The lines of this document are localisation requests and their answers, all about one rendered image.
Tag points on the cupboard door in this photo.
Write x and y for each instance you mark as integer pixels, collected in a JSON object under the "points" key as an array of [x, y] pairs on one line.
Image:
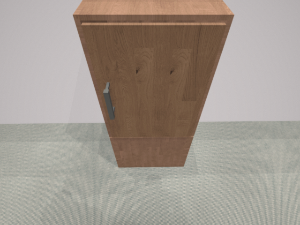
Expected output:
{"points": [[158, 73]]}

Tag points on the handle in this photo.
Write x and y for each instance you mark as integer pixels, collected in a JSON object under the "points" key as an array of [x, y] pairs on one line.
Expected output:
{"points": [[108, 101]]}

